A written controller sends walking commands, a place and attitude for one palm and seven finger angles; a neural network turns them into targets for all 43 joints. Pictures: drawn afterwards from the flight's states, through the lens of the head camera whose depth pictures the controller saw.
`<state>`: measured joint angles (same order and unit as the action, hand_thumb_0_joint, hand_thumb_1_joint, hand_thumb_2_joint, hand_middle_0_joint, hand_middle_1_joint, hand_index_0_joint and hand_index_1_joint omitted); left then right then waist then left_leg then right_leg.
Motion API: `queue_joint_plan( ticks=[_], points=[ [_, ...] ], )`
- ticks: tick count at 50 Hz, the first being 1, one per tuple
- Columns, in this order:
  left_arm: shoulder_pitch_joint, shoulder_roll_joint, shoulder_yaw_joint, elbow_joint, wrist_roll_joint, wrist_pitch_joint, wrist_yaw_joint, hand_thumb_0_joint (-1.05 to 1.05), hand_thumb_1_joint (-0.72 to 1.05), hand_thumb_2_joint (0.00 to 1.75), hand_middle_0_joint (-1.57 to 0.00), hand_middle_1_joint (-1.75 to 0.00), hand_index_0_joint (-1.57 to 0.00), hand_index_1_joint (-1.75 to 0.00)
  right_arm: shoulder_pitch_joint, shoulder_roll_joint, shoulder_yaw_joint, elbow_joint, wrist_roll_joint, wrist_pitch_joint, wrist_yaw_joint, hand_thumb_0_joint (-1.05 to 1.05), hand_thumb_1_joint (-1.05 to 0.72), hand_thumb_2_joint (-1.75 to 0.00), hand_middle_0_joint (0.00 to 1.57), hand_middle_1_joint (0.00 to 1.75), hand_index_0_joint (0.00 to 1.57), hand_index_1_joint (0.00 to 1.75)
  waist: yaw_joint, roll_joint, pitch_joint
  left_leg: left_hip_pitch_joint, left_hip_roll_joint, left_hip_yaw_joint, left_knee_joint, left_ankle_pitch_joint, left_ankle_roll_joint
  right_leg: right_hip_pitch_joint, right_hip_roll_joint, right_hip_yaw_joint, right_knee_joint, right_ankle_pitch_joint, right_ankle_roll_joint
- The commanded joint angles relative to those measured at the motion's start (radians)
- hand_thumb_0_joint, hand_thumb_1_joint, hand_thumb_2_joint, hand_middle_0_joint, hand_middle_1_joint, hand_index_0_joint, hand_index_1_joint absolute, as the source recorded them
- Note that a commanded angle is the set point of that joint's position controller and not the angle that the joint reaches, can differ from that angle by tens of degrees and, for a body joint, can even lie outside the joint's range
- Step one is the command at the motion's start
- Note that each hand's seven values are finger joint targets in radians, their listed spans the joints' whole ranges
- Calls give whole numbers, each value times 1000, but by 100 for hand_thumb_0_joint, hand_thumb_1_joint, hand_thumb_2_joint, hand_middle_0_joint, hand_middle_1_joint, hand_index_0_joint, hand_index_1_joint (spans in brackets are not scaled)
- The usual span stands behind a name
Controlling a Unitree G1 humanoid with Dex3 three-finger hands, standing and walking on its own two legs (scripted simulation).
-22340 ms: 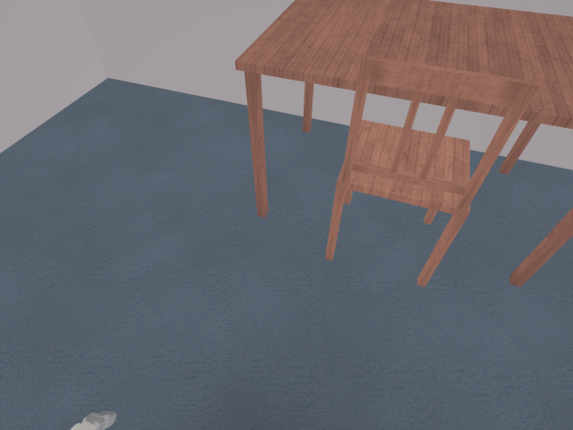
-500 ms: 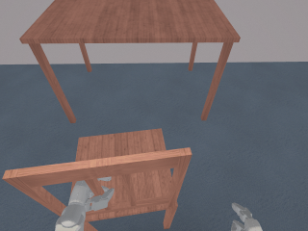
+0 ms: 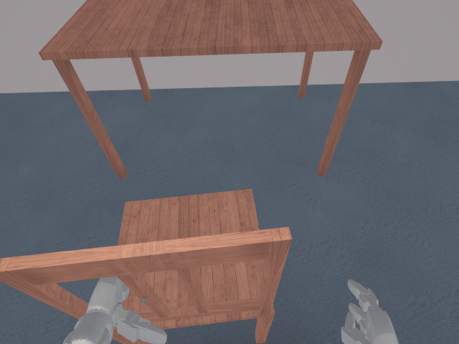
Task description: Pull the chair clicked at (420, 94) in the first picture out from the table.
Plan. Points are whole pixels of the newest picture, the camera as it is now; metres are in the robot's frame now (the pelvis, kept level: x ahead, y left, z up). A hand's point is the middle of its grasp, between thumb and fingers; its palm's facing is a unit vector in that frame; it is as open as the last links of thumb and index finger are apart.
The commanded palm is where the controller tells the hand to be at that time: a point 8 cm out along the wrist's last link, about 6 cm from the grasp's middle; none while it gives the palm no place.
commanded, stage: open the thumb and straighten the fingers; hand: left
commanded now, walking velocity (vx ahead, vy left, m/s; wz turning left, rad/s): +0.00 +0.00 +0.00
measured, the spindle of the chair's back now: (148, 295) +0.22 +0.17 -0.06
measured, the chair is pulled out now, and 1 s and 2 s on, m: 0.69 0.69 0.69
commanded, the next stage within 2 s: draw the fingers out of the gap in 0.06 s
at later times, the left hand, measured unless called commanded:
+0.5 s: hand (136, 338) +0.15 +0.16 -0.03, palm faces +0.02 -0.98 -0.18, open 17.5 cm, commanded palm +0.13 +0.22 -0.01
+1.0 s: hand out of the picture +0.09 +0.17 -0.04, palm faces +0.03 -0.98 -0.17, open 17.5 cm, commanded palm +0.05 +0.22 -0.01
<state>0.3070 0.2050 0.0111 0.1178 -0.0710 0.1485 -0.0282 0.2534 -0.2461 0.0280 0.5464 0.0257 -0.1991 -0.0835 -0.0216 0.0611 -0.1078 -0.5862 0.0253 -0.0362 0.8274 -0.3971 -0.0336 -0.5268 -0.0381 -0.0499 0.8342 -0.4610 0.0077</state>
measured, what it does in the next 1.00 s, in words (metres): stands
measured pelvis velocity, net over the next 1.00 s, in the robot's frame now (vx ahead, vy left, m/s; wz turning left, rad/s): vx -0.01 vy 0.01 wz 0.01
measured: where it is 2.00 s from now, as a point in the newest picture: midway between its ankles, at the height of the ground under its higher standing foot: outside the picture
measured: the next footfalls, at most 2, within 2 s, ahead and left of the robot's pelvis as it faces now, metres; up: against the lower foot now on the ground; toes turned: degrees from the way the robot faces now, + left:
none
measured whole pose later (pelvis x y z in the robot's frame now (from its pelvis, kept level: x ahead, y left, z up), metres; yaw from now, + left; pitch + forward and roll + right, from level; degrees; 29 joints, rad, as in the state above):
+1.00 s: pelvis -0.01 +0.01 -0.02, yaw +1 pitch +11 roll -2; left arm 0.83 0.21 -0.05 -0.30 -0.03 0.15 -0.02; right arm 0.25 -0.19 -0.01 0.48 0.04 -0.19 -0.13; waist 0.00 0.06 -0.18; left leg -0.74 0.02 -0.07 1.02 -0.47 -0.02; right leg -0.64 -0.04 -0.07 0.97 -0.52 0.02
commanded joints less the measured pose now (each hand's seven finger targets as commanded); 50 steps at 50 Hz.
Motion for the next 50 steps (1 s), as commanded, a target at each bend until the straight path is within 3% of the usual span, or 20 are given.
queue_joint_plan(
  ticks=[1,4,6,7,9,12,23,24,27,28,32,34,35,44,45,49,50],
  points=[
    [-56,98,31,-238,0,-47,-2,0,-55,20,0,0,0,0,-45,-111,-56,-154,6,-61,-18,0,-90,-90,20,30,20,30,-22,-62,-171,144,-19,35,-58,297,64,46,1,-24,-118,404,6],
    [-47,140,79,-230,-2,-37,7,0,-55,20,0,0,0,0,-42,-115,-61,-149,4,-56,-24,0,-90,-90,20,30,20,30,-15,-94,-164,120,-21,32,-52,283,65,48,0,-21,-119,398,7],
    [-41,117,50,-272,3,-39,8,0,-55,20,0,0,0,0,-44,-108,-58,-158,4,-60,-24,0,-90,-90,20,30,20,30,-15,-54,-182,133,-23,34,-49,289,64,46,-2,-23,-111,396,6],
    [-26,136,72,-263,5,-36,13,0,-55,20,0,0,0,0,-43,-108,-60,-155,4,-58,-25,0,-90,-90,20,30,20,30,-11,-66,-182,126,-21,31,-50,290,64,46,-1,-24,-110,394,4],
    [68,133,91,-239,1,-26,13,0,-55,20,0,0,0,0,-54,-99,-66,-155,5,-50,-26,0,-90,-90,20,30,20,30,5,-71,-172,107,-22,35,-48,290,62,55,-2,-23,-108,403,3],
    [114,111,57,-325,6,-31,13,0,-55,20,0,0,0,0,-67,-88,-65,-177,7,-52,-23,0,-90,-90,20,30,20,30,7,-36,-180,105,-22,36,-47,286,61,53,-3,-25,-101,383,1],
    [284,99,26,-443,24,-44,33,0,-55,20,0,0,0,0,-74,-74,-78,-178,5,-62,-41,0,-90,-90,20,30,20,30,-8,-75,-129,58,-20,15,-14,228,65,-24,6,-39,-86,291,-3],
    [310,104,37,-454,23,-48,32,0,-55,20,0,0,0,0,-78,-72,-80,-182,5,-62,-42,0,-90,-90,20,30,20,30,1,-60,-137,59,-22,16,-10,219,64,-27,6,-38,-81,276,-4],
    [327,86,1,-501,30,-60,25,0,-55,20,0,0,0,0,-83,-66,-74,-195,7,-67,-46,0,-90,-90,20,30,20,30,-6,-33,-124,48,-24,12,-3,181,65,-61,8,-43,-75,216,-6],
    [319,108,16,-508,32,-59,26,0,-55,20,0,0,0,0,-78,-70,-76,-191,6,-66,-49,0,-90,-90,20,30,20,30,-7,-24,-129,43,-22,8,-2,181,66,-61,9,-43,-73,210,-9],
    [391,73,-20,-533,31,-58,21,0,-55,20,0,0,0,0,-87,-61,-71,-206,9,-69,-50,0,-90,-90,20,30,20,30,0,-28,-129,33,-23,0,3,160,65,-79,12,-52,-61,176,-10],
    [417,84,-5,-525,31,-49,21,0,-55,20,0,0,0,0,-96,-60,-74,-205,9,-64,-52,0,-90,-90,20,30,20,30,4,-39,-114,15,-21,-2,6,143,64,-81,14,-52,-60,158,-12],
    [430,71,-22,-532,34,-47,20,0,-55,20,0,0,0,0,-99,-57,-72,-212,9,-64,-52,0,-90,-90,20,30,20,30,3,-65,-105,7,-21,-2,7,131,65,-88,15,-53,-61,146,-10],
    [582,98,16,-596,39,-47,18,0,-55,20,0,0,0,0,-111,-39,-81,-231,16,-42,-56,0,-90,-90,20,30,20,30,29,-11,-115,-28,-23,3,29,129,63,-92,20,-48,-39,134,-21],
    [584,69,-18,-601,38,-50,14,0,-55,20,0,0,0,0,-114,-36,-77,-236,16,-45,-55,0,-90,-90,20,30,20,30,20,-28,-104,-31,-23,2,31,122,66,-103,21,-51,-39,128,-19],
    [615,85,-10,-623,36,-65,8,0,-55,20,0,0,0,0,-113,-41,-85,-236,17,-49,-60,0,-90,-90,20,30,20,30,20,-25,-96,-50,-22,-3,44,102,66,-122,26,-49,-34,99,-22],
    [628,62,-41,-645,41,-71,6,0,-55,20,0,0,0,0,-110,-39,-82,-245,18,-53,-59,0,-90,-90,20,30,20,30,18,-33,-101,-47,-22,-4,42,100,68,-130,26,-57,-28,93,-21]
  ],
)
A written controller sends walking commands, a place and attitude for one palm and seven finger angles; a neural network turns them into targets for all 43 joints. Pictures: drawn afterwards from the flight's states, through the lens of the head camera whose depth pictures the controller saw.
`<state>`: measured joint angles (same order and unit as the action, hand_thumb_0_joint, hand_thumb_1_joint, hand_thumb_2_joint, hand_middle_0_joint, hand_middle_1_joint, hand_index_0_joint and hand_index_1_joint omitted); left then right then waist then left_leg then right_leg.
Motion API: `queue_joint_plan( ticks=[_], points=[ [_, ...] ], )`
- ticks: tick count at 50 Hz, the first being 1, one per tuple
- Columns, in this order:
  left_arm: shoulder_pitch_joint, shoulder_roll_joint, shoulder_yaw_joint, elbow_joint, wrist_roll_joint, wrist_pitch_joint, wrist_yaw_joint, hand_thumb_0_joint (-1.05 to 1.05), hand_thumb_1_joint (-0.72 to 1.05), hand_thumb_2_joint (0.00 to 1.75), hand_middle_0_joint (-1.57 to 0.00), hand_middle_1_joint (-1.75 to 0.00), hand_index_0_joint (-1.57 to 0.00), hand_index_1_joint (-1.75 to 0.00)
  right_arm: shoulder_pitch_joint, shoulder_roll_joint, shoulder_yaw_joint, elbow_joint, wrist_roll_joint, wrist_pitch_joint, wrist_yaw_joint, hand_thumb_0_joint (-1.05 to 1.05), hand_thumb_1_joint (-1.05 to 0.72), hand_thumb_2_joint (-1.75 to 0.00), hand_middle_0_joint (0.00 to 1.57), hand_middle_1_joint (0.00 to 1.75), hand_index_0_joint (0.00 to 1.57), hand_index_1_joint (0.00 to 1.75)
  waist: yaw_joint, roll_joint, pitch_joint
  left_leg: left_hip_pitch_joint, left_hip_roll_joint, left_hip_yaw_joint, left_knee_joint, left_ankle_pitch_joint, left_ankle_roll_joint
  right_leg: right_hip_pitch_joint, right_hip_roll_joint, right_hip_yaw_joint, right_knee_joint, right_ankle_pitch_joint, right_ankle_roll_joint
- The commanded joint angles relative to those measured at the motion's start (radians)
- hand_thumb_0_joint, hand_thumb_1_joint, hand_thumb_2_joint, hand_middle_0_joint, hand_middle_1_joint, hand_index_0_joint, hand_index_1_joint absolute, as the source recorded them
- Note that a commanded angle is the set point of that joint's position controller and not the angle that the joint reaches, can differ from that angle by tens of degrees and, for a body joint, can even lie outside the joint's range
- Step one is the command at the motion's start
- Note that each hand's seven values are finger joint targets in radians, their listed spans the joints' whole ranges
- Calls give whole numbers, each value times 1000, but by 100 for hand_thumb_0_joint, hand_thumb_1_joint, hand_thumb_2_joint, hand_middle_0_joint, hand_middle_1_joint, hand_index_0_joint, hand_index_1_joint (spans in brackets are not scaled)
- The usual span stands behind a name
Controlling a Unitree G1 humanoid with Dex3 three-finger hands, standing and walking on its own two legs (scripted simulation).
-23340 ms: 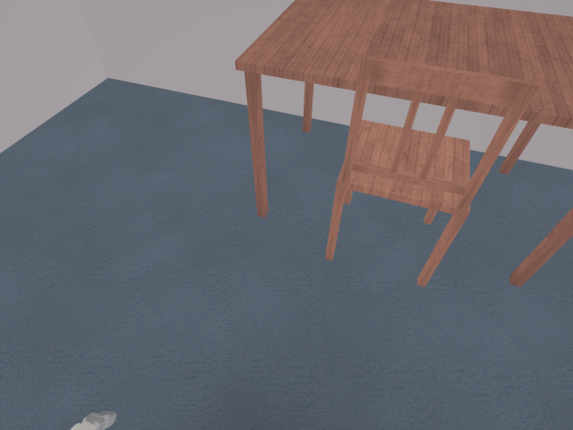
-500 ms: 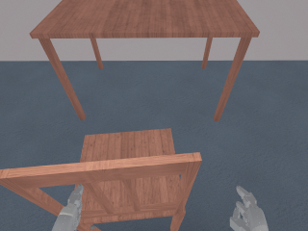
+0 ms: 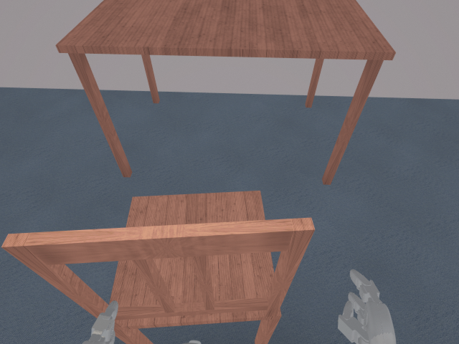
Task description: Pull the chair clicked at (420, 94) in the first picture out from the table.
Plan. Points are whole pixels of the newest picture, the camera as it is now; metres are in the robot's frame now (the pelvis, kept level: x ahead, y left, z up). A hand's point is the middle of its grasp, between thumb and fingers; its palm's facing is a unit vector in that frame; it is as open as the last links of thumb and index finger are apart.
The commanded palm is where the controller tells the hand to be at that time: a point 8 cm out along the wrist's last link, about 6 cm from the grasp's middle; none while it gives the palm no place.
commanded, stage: draw the hand back to the body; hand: left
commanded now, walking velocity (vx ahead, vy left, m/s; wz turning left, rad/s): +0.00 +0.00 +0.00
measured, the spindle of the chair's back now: (158, 286) +0.23 +0.15 -0.03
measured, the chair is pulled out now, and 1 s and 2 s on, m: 0.69 0.69 0.68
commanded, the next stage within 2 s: step back with the hand held close in 1.62 s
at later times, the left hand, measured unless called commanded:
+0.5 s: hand (104, 343) +0.13 +0.17 +0.07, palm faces -0.01 -1.00 -0.09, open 17.4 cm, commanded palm +0.08 +0.24 +0.10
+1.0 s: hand (67, 322) +0.15 +0.22 +0.08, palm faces +0.15 -0.87 -0.47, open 11.5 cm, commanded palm +0.14 +0.27 +0.20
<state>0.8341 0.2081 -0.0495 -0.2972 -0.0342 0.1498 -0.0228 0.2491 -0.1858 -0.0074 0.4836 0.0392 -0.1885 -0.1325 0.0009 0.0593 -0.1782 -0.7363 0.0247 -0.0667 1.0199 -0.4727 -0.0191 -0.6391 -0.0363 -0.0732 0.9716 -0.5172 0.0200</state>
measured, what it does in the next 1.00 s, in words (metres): rises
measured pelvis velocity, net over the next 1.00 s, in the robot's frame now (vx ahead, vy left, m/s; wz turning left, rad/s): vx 0.02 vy -0.01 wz -0.01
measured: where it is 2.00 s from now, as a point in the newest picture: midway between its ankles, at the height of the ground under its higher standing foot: outside the picture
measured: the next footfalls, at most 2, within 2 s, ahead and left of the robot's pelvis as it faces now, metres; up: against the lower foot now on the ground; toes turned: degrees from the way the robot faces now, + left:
none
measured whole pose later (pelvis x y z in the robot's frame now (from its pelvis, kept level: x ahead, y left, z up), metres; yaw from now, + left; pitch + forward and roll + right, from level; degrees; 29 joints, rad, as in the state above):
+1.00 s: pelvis +0.02 -0.01 +0.05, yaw -1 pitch -2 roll -1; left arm 0.71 0.40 0.09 -0.36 -0.04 0.19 0.11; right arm 0.20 -0.21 0.08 0.66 0.01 -0.27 -0.16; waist 0.07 0.07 0.03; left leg -0.25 0.04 -0.04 0.60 -0.32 -0.03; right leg -0.17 -0.02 -0.06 0.56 -0.36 0.01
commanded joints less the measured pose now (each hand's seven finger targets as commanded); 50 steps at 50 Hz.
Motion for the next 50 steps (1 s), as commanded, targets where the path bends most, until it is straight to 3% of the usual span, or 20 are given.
queue_joint_plan(
  ticks=[1,2,3,4,8,10,13,15,18,22,27,28,29,30,33,35,37,39,43,50],
  points=[
    [121,51,12,-240,6,-75,1,0,-55,20,0,0,0,0,-105,-98,-50,-185,6,-67,-10,0,-90,-90,20,30,20,30,-2,-15,-38,108,-21,28,-146,175,53,-23,24,-33,-162,148,-33],
    [120,56,10,-242,7,-76,2,0,-55,20,0,0,0,0,-103,-98,-49,-184,5,-68,-10,0,-90,-90,20,30,20,30,-5,-31,-34,100,-21,25,-144,168,53,-26,26,-33,-161,141,-32],
    [52,-1,40,-337,-107,-184,-9,0,-55,20,0,0,0,0,-89,-100,-50,-173,5,-90,-14,0,-90,-90,20,30,20,30,-7,-70,-5,77,-29,23,-121,187,48,-49,37,-53,-151,164,-34],
    [73,50,72,-300,-101,-230,-13,0,-55,20,0,0,0,0,-86,-105,-54,-150,6,-104,-13,0,-90,-90,20,30,20,30,2,-51,-40,90,-27,29,-107,184,47,-49,39,-41,-144,158,-35],
    [53,79,132,-338,-129,-363,-36,0,-55,20,0,0,0,0,-69,-94,-58,-126,11,-123,-2,0,-90,-90,20,30,20,30,18,36,-66,100,-25,25,-106,228,36,-51,36,-43,-106,173,-42],
    [74,50,123,-310,-143,-424,-63,0,-55,20,0,0,0,0,-89,-82,-60,-115,16,-123,12,0,-90,-90,20,30,20,30,22,20,-61,98,-24,26,-95,232,34,-61,35,-43,-94,185,-39],
    [48,82,167,-252,-165,-517,-127,0,-55,20,0,0,0,0,-113,-82,-69,-102,17,-115,30,0,-90,-90,20,30,20,30,25,-45,-53,49,-15,24,-74,231,34,-55,35,-31,-84,199,-39],
    [31,84,176,-246,-203,-570,-189,0,-55,20,0,0,0,0,-139,-86,-64,-111,23,-117,41,0,-90,-90,20,30,20,30,26,-24,-59,47,-16,26,-67,206,30,-50,31,-17,-83,180,-37],
    [40,131,255,-255,-235,-532,-217,0,-55,20,0,0,0,0,-158,-89,-63,-131,36,-111,36,0,-90,-90,20,30,20,30,47,0,-108,98,-13,23,-102,198,34,20,28,-11,-110,172,-39],
    [-48,144,287,-328,-275,-477,-194,0,-55,20,0,0,0,0,-155,-85,-41,-133,44,-123,15,0,-90,-90,20,30,20,30,35,-23,-52,127,-7,14,-146,137,35,32,33,-10,-172,93,-34],
    [-104,190,349,-384,-296,-485,-164,0,-37,29,-2,-4,-2,-4,-146,-80,-24,-94,46,-165,5,0,-90,-90,20,30,20,30,41,37,-27,186,-2,12,-185,155,31,68,35,-10,-217,107,-38],
    [-51,435,443,-370,-82,-361,-6,0,-33,31,-3,-5,-3,-5,-152,-82,-10,-74,7,-127,-21,0,-90,-90,20,30,20,30,115,45,-72,240,29,17,-228,140,29,146,0,66,-311,106,-68],
    [-45,296,354,-482,-73,-304,51,0,-30,32,-4,-5,-4,-5,-157,-63,14,-106,3,-117,-31,0,-90,-90,20,30,20,30,75,106,-19,275,17,31,-258,136,31,158,-11,60,-339,118,-63],
    [-69,268,321,-480,-45,-267,94,0,-26,34,-4,-6,-4,-6,-154,-58,18,-89,2,-108,-37,0,-90,-90,20,30,20,30,66,137,30,301,19,42,-267,131,32,161,-11,48,-360,115,-62],
    [-135,304,353,-444,-19,-209,158,0,-15,39,-5,-8,-5,-8,-175,-71,29,-61,-9,-87,-55,0,-90,-90,20,30,20,30,59,33,104,345,26,36,-311,150,35,192,-2,30,-436,131,-60],
    [-163,318,366,-459,-9,-202,176,0,-8,43,-7,-10,-7,-10,-172,-80,33,-56,-14,-87,-59,0,-90,-90,20,30,20,30,59,74,98,410,24,43,-354,159,35,226,-5,29,-459,152,-56],
    [-191,334,387,-468,-5,-199,189,0,-1,46,-7,-11,-7,-11,-176,-84,38,-49,-17,-93,-58,0,-90,-90,20,30,20,30,63,60,91,447,23,39,-399,176,33,273,-4,20,-476,173,-54],
    [-228,365,415,-492,-2,-195,204,0,7,50,-8,-13,-8,-13,-175,-95,36,-35,-20,-101,-60,0,-90,-90,20,30,20,30,65,128,82,499,17,44,-438,214,30,318,-5,22,-488,226,-57],
    [-281,377,424,-502,2,-185,214,0,21,57,-10,-16,-10,-16,-171,-105,40,-7,-24,-123,-50,0,-90,-90,20,30,20,30,66,89,58,555,18,40,-482,305,31,399,-9,7,-506,323,-50],
    [-359,405,455,-582,4,-173,233,0,47,69,-14,-21,-14,-21,-185,-118,45,33,-23,-160,-30,0,-90,-90,20,30,20,30,76,149,18,637,13,39,-525,459,28,490,-19,3,-504,477,-48]
  ],
)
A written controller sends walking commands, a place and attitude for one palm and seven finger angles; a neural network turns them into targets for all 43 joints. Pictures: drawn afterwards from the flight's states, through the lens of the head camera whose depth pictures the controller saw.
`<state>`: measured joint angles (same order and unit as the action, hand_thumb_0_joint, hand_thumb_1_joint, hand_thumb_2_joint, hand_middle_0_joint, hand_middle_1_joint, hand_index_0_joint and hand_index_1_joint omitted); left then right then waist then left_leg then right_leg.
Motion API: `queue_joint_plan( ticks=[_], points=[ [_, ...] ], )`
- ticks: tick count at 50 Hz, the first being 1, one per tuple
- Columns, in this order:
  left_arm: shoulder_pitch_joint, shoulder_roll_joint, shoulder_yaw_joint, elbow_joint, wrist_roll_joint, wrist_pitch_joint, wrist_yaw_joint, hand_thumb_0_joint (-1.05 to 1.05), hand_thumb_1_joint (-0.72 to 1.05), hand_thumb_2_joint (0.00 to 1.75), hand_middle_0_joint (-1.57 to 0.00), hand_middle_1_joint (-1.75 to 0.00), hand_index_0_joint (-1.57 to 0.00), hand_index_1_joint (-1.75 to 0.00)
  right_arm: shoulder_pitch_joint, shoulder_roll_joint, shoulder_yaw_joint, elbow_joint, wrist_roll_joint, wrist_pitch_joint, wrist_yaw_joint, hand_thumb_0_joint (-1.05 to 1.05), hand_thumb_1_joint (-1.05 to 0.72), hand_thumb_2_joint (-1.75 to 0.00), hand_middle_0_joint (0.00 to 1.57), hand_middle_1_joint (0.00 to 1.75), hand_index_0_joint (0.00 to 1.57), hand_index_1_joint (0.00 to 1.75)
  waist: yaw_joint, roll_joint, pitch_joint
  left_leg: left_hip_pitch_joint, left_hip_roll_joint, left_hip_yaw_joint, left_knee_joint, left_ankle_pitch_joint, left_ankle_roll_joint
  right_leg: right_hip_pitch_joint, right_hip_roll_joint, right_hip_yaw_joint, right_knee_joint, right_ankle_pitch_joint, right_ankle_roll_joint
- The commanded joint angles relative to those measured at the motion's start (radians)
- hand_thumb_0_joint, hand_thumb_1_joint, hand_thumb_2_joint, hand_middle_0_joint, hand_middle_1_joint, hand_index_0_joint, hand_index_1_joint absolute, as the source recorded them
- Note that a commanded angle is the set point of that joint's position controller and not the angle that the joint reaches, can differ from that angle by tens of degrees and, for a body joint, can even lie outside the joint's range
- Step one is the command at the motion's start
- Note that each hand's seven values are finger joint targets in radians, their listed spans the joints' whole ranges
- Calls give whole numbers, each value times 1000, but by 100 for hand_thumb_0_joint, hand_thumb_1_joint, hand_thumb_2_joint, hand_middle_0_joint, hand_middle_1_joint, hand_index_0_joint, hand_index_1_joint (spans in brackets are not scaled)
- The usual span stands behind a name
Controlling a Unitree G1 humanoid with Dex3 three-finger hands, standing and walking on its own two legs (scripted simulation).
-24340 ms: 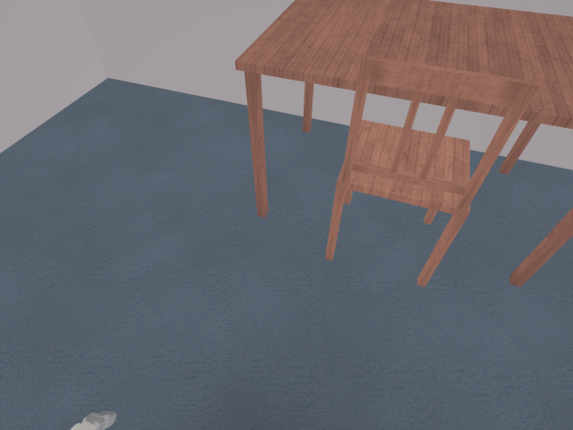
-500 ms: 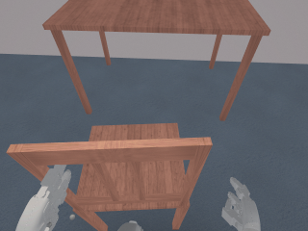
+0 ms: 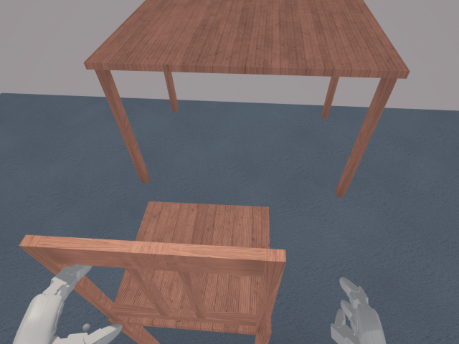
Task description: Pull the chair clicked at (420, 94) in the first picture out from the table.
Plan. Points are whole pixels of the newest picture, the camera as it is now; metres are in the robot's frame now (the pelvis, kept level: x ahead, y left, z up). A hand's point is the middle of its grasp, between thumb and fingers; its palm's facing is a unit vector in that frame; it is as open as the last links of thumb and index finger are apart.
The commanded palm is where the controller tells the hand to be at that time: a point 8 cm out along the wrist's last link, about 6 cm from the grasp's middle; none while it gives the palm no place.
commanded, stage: draw the hand back to the body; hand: left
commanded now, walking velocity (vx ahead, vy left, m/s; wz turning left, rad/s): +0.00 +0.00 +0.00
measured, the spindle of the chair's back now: (151, 291) +0.22 +0.19 -0.09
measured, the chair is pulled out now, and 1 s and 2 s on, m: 0.69 0.68 0.67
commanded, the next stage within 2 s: step back with the hand held close in 0.62 s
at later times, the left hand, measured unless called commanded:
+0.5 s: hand (84, 317) +0.14 +0.24 +0.04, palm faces +0.21 -0.82 -0.53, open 6.7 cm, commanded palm +0.15 +0.29 +0.18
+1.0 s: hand (83, 324) +0.13 +0.23 +0.04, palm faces +0.08 -0.84 -0.54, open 6.6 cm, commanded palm +0.10 +0.28 +0.19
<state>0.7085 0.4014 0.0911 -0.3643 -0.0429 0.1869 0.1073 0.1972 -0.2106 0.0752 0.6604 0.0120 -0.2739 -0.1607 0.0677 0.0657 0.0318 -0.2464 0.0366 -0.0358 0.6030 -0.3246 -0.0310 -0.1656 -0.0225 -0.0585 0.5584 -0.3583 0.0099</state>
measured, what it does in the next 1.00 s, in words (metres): stands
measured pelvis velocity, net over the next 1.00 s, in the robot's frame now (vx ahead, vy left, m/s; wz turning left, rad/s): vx -0.04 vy -0.02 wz -0.01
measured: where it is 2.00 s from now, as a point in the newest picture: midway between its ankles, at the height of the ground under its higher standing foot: outside the picture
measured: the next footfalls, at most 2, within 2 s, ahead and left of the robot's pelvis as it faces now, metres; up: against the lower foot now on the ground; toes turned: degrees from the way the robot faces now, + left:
right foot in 1.54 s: -0.12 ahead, -0.11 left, +0.00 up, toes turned -1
left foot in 1.86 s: -0.11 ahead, +0.14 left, +0.00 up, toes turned -2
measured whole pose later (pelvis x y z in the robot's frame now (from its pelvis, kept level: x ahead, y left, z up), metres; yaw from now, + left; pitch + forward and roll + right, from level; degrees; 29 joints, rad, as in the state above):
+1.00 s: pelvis -0.04 -0.02 +0.01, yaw -1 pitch -3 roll +0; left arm 0.58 0.52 0.17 -0.39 -0.09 0.22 0.10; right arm 0.13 -0.24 0.04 0.55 0.08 -0.13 -0.14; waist 0.06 0.04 0.23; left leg -0.23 0.06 -0.04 0.48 -0.20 -0.06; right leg -0.18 0.00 -0.06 0.51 -0.27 -0.02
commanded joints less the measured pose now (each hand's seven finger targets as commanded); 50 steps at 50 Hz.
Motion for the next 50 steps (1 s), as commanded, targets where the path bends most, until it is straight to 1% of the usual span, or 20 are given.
queue_joint_plan(
  ticks=[1,4,7,8,12,15,17,19,26,29,32,37,38,39,40,41,42,44,49,50],
  points=[
    [-247,214,318,-529,11,-208,106,0,50,71,-15,-22,-15,-22,-136,-92,-36,-141,5,-78,2,0,-90,-90,20,30,20,30,11,154,-193,152,1,9,-108,329,39,23,-33,-15,-90,331,-38],
    [-295,254,344,-571,11,-195,117,0,61,76,-16,-24,-16,-24,-125,-96,-38,-131,11,-84,5,0,-90,-90,20,30,20,30,13,196,-209,169,-2,11,-108,388,37,49,-38,-15,-84,381,-36],
    [-334,268,356,-589,8,-183,124,0,72,81,-18,-26,-18,-26,-116,-97,-41,-126,19,-86,11,0,-90,-90,20,30,20,30,12,146,-223,186,5,9,-106,436,36,57,-40,-22,-72,421,-31],
    [-351,288,370,-586,4,-173,126,0,75,83,-18,-27,-18,-27,-126,-99,-41,-121,24,-87,13,0,-90,-90,20,30,20,30,12,181,-215,181,0,15,-103,421,36,59,-39,-11,-78,423,-34],
    [-403,327,390,-646,2,-168,136,0,90,90,-20,-30,-20,-30,-100,-102,-43,-113,35,-91,15,0,-90,-90,20,30,20,30,16,188,-250,202,8,8,-95,495,37,70,-49,-20,-53,465,-32],
    [-397,319,386,-628,2,-164,134,0,90,90,-20,-30,-20,-30,-105,-97,-40,-107,36,-101,20,0,-90,-90,20,30,20,30,19,209,-234,197,10,8,-91,503,35,59,-51,-22,-51,457,-33],
    [-399,322,388,-634,4,-173,133,0,90,90,-20,-30,-20,-30,-105,-99,-42,-102,34,-110,23,0,-90,-90,20,30,20,30,21,167,-253,202,11,5,-85,520,40,64,-53,-25,-44,474,-31],
    [-389,328,390,-643,4,-175,129,0,90,90,-20,-30,-20,-30,-102,-95,-37,-98,38,-117,26,0,-90,-90,20,30,20,30,24,210,-270,206,8,11,-80,518,41,71,-59,-17,-42,489,-33],
    [-386,326,390,-634,5,-184,128,0,90,90,-20,-30,-20,-30,-104,-96,-44,-87,37,-122,27,0,-90,-90,20,30,20,30,16,143,-270,196,7,18,-75,499,46,69,-60,-21,-39,515,-26],
    [-371,312,380,-625,6,-182,128,0,90,90,-20,-30,-20,-30,-104,-89,-39,-85,42,-120,28,0,-90,-90,20,30,20,30,17,202,-254,188,5,25,-82,458,44,57,-63,-15,-48,478,-31],
    [-382,321,390,-618,8,-188,132,0,90,90,-20,-30,-20,-30,-104,-92,-47,-84,40,-119,25,0,-90,-90,20,30,20,30,15,133,-259,187,8,23,-80,448,48,54,-61,-17,-47,480,-26],
    [-414,298,361,-627,8,-194,129,0,90,90,-20,-30,-20,-30,-106,-91,-43,-85,42,-119,24,0,-90,-90,20,30,20,30,7,151,-224,172,5,26,-92,381,45,29,-59,-17,-60,417,-28],
    [-571,467,470,-578,-27,-233,88,0,90,90,-20,-30,-20,-30,-47,-118,-47,-196,86,-43,19,0,-90,-90,20,30,20,30,0,195,-53,157,21,-7,-123,334,50,-82,-70,129,-134,434,-35],
    [-550,414,429,-545,-37,-233,74,0,90,90,-20,-30,-20,-30,-54,-111,-59,-183,82,0,11,0,-90,-90,20,30,20,30,-33,89,-43,133,40,-10,-132,321,51,-57,-91,106,-160,476,-25],
    [-525,360,396,-506,-42,-220,67,0,90,90,-20,-30,-20,-30,-57,-102,-60,-195,82,24,8,0,-90,-90,20,30,20,30,-35,10,-63,145,39,-1,-114,353,46,-18,-94,89,-156,549,-18],
    [-518,362,392,-505,-40,-217,65,0,90,90,-20,-30,-20,-30,-68,-107,-62,-207,79,41,10,0,-90,-90,20,30,20,30,-34,-15,-90,155,37,12,-91,373,45,9,-107,87,-154,614,-12],
    [-510,362,395,-517,-36,-219,66,0,90,90,-20,-30,-20,-30,-78,-106,-64,-215,77,55,12,0,-90,-90,20,30,20,30,-35,-5,-118,167,36,17,-79,392,45,29,-118,88,-146,660,-12],
    [-442,373,415,-554,-33,-235,73,0,90,90,-20,-30,-20,-30,-89,-111,-67,-236,73,77,11,0,-90,-90,20,30,20,30,-27,145,-197,204,51,16,-109,469,48,67,-123,95,-111,653,-16],
    [-279,398,469,-651,-36,-270,92,0,90,90,-20,-30,-20,-30,-106,-114,-82,-267,66,128,20,0,-90,-90,20,30,20,30,-10,197,-326,213,89,-22,-125,589,57,132,-93,68,-58,576,-14],
    [-273,404,476,-677,-38,-277,94,0,90,90,-20,-30,-20,-30,-112,-115,-85,-273,64,133,20,0,-90,-90,20,30,20,30,-12,190,-310,171,96,-36,-135,561,56,134,-90,58,-54,546,-11]
  ],
)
